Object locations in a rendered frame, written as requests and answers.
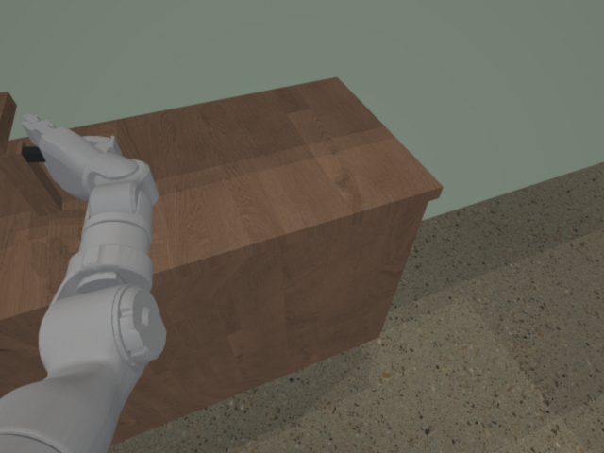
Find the robot left upper arm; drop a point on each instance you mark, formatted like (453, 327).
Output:
(95, 347)

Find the left robot forearm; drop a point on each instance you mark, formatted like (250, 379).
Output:
(117, 230)

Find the tap lever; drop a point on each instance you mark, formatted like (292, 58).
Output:
(32, 154)

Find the left robot hand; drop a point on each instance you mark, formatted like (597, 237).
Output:
(65, 152)

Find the counter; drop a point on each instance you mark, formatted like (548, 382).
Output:
(284, 222)

